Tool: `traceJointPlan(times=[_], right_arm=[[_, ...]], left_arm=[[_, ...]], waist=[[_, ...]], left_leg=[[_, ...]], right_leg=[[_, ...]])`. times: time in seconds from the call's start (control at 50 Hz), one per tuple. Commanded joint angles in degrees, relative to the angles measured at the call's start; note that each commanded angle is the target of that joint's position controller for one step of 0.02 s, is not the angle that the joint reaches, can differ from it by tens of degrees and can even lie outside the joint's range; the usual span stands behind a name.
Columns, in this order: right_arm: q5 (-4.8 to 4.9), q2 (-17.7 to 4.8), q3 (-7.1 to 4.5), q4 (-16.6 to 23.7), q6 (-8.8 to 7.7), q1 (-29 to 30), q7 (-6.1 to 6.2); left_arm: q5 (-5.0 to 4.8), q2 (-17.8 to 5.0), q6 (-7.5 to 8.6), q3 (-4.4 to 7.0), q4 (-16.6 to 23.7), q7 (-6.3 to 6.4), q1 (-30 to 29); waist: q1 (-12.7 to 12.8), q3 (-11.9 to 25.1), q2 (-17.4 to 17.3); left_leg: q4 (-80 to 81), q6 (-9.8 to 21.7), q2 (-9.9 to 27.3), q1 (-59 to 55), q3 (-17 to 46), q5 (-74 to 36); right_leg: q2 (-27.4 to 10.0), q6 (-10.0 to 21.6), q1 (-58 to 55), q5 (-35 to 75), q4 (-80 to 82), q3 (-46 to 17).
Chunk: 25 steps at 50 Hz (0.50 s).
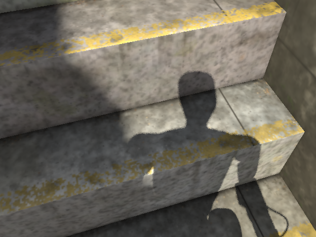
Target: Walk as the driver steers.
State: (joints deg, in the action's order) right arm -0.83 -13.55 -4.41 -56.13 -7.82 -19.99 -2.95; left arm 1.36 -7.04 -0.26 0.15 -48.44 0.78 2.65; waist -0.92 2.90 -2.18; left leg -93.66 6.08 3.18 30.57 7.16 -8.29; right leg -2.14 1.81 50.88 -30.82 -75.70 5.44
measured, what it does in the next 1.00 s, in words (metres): climbs, turning left: left foot 0.23 m higher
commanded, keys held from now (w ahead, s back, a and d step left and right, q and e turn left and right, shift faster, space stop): w+q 0.82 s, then w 0.02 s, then w+e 0.04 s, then e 0.12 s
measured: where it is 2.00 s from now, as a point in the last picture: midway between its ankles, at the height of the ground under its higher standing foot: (44, 179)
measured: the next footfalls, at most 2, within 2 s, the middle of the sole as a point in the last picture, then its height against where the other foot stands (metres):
left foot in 0.48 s outside the picture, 0.23 m higher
right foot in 1.04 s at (85, 153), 0.23 m higher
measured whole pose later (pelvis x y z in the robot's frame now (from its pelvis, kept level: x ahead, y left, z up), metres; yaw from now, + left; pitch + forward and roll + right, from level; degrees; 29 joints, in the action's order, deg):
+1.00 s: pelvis +0.30 +0.19 +0.37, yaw +28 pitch +4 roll -2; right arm 0.6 -7.6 -1.1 -60.1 -5.2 -27.6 4.7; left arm -1.1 -0.3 0.8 -6.1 -34.1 2.5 -6.5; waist -5.4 -1.5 -3.0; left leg -13.0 5.2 -1.8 2.4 2.5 11.3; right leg -1.0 6.9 71.6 -26.5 -101.1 7.9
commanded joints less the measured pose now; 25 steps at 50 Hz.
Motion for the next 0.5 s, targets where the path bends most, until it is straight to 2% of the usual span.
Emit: traceJointPlan(times=[0.02,0.04,0.06,0.08,0.1,0.12,0.14,0.16,0.18,0.2,0.22,0.24,0.26,0.28,0.3,0.32,0.34,0.36,0.38,0.4,0.42,0.44,0.46,0.48,0.5], right_arm=[[-2.62,8.1,2.48,13.6,-0.89,10.1,1.33],[-2.14,6.3,2.40,14.9,-0.82,14.2,1.72],[-0.88,3.5,1.78,14.3,-1.30,12.5,1.35],[0.56,2.7,1.54,15.3,-1.11,14.5,1.03],[0.27,2.8,1.92,16.2,-1.01,17.9,1.04],[0.20,3.5,2.27,17.1,-0.33,21.1,0.89],[0.23,4.5,2.82,18.4,0.67,24.8,0.58],[-1.75,-0.9,2.53,18.3,4.49,35.7,-2.66],[-2.65,3.1,3.78,21.2,5.41,38.3,-2.46],[-3.38,5.9,6.30,22.5,5.94,40.5,-2.23],[-2.79,6.5,7.21,21.1,5.97,38.8,-1.59],[-2.71,5.1,7.71,21.6,5.79,36.2,-1.23],[-2.37,5.6,8.27,21.0,6.15,31.3,-1.13],[-2.58,5.8,8.97,20.7,6.83,31.2,-1.17],[-1.52,5.7,9.39,21.8,7.39,32.6,-0.90],[-0.32,6.1,9.69,22.9,7.37,34.1,-0.55],[0.55,0.9,8.35,25.8,7.74,41.4,0.52],[0.87,-1.4,7.56,27.8,8.32,48.1,0.70],[1.33,-0.2,7.95,29.9,9.33,50.4,1.03],[0.38,0.0,8.99,32.1,11.59,55.7,-0.16],[1.36,1.5,9.81,30.5,13.16,55.4,-2.00],[2.83,0.1,9.25,28.8,13.82,51.5,-2.16],[2.23,0.6,8.88,26.7,13.55,47.3,-3.30],[2.01,-0.2,7.81,21.5,10.86,33.7,-4.25],[1.65,-3.8,7.44,18.3,10.75,25.9,-3.77]], left_arm=[[-0.75,-2.8,3.67,2.70,-10.0,0.72,10.6],[-0.22,-2.3,4.42,2.95,-11.3,1.50,16.3],[0.31,-5.3,4.83,3.98,-12.0,2.72,18.5],[0.02,-7.3,6.35,4.40,-12.4,3.36,22.3],[0.41,-7.0,7.11,4.37,-14.1,3.68,25.9],[0.98,-5.4,7.76,4.13,-14.2,4.23,27.5],[0.94,-2.3,7.96,3.10,-14.0,4.81,28.6],[0.75,2.7,2.65,-1.35,-16.1,0.33,36.1],[1.82,3.4,1.92,-1.63,-18.3,-0.81,43.9],[2.34,3.7,1.85,-1.87,-20.1,-1.31,46.3],[2.67,4.2,2.33,-2.31,-20.0,-1.98,45.6],[2.44,2.2,3.24,-1.68,-17.7,-2.20,38.8],[2.84,1.5,4.91,-1.74,-16.0,-2.26,33.0],[3.33,0.5,5.74,-1.97,-16.8,-1.97,31.1],[4.61,-0.9,6.26,-1.74,-18.0,-1.64,30.6],[5.29,-2.3,6.94,-1.29,-17.9,-1.58,28.2],[6.90,-3.2,7.22,-1.68,-17.8,-2.63,28.4],[7.89,-5.4,7.59,-1.13,-17.2,-3.03,31.4],[8.01,-6.1,7.99,-1.34,-18.1,-3.18,33.9],[3.59,-9.2,6.88,-0.51,-15.7,-5.06,27.4],[2.14,-9.9,6.10,-0.89,-17.2,-6.32,32.4],[2.43,-12.2,5.67,-0.62,-19.2,-8.06,36.4],[2.19,-14.4,6.59,-0.22,-19.0,-9.00,34.8],[-0.37,-17.1,8.62,0.29,-16.9,-8.79,32.6],[2.78,-16.7,9.35,0.55,-18.5,-9.60,36.1]], waist=[[2.4,1.6,5.1],[5.6,4.9,5.0],[6.3,6.8,8.3],[7.0,8.3,7.4],[8.6,7.8,7.2],[9.3,8.2,6.8],[9.4,7.2,6.0],[16.6,16.3,14.9],[15.1,12.1,9.9],[14.6,11.3,5.5],[13.3,12.4,5.1],[9.7,10.7,7.2],[4.8,8.6,7.2],[3.4,5.5,8.7],[2.4,2.1,4.7],[0.7,-1.6,1.4],[1.8,1.0,-4.6],[5.3,-0.6,1.7],[5.2,-0.3,6.7],[3.6,-1.5,4.7],[6.2,1.8,7.0],[4.9,4.4,12.1],[2.4,8.1,15.4],[-0.3,13.6,19.7],[0.3,21.7,16.7]], left_leg=[[-23.1,3.0,-7.5,25.1,2.6,0.7],[-21.5,1.1,-9.8,24.9,2.3,7.6],[-19.5,-0.6,-11.3,27.7,3.7,14.4],[-16.5,-2.0,-12.2,30.0,4.1,21.0],[-12.8,-1.9,-12.3,30.6,3.3,23.7],[-8.8,-1.6,-11.5,29.4,2.7,24.1],[-8.0,-1.2,-11.6,28.9,1.9,25.1],[-14.8,5.1,-7.0,37.1,3.7,37.0],[-19.2,7.4,-6.5,42.2,4.0,40.6],[-20.6,8.6,-4.9,49.1,2.5,41.0],[-21.1,8.7,-2.6,52.6,2.4,40.0],[-30.0,9.3,-2.6,52.5,-1.1,43.9],[-35.9,9.2,-0.6,55.1,-0.5,40.9],[-46.7,10.1,-0.2,59.8,0.9,41.1],[-50.2,11.1,1.0,65.6,2.5,39.3],[-45.7,12.2,2.1,65.9,1.9,37.0],[-25.3,11.2,5.6,55.2,-2.6,25.6],[-24.0,9.5,7.0,49.3,-5.0,24.1],[-26.1,8.7,7.0,46.2,-5.5,23.7],[-8.7,6.5,3.7,30.6,-11.5,47.3],[-6.7,5.6,1.9,21.4,-11.9,46.3],[3.7,5.7,-1.1,23.7,-13.5,47.5],[7.8,4.6,-4.6,15.8,-19.8,39.3],[14.1,4.8,-8.7,14.3,-19.8,42.5],[23.8,8.6,-9.5,5.9,-8.2,31.4]], right_leg=[[-6.3,7.4,-32.9,2.2,40.4,-29.3],[-6.2,9.7,-44.2,26.3,40.2,-30.1],[-8.0,11.2,-55.9,50.7,37.9,-27.6],[-9.5,12.2,-62.8,58.3,38.5,-28.3],[-9.7,12.2,-66.2,61.8,39.8,-26.8],[-10.2,11.3,-67.7,63.0,42.2,-25.3],[-10.5,10.5,-64.9,59.7,44.1,-25.5],[-10.8,13.6,-61.2,58.1,45.3,-29.3],[-10.4,13.4,-57.2,57.2,45.0,-32.2],[-10.3,14.7,-53.6,48.5,47.5,-32.3],[-9.8,14.3,-52.0,41.7,49.1,-32.0],[-10.1,15.9,-44.0,35.6,51.9,-31.4],[-11.9,15.2,-40.4,22.5,54.7,-31.7],[-13.3,15.5,-36.6,14.1,57.6,-33.8],[-14.5,14.4,-36.8,10.9,59.1,-32.9],[-13.9,13.3,-33.6,8.3,61.3,-29.2],[-11.3,10.5,-26.9,5.1,64.5,-23.6],[-10.9,10.3,-19.3,4.3,68.7,-20.4],[-11.7,9.9,-17.6,4.1,71.1,-19.3],[-13.4,10.8,-6.8,5.8,81.7,-14.5],[-15.9,12.8,-5.8,7.8,80.8,-16.0],[-16.0,14.7,-16.4,32.8,77.7,-11.6],[-16.9,16.9,-24.6,75.4,73.8,-8.7],[-16.2,14.4,-43.0,110.5,61.2,-2.5],[-14.7,12.7,-44.5,120.0,48.3,-2.7]])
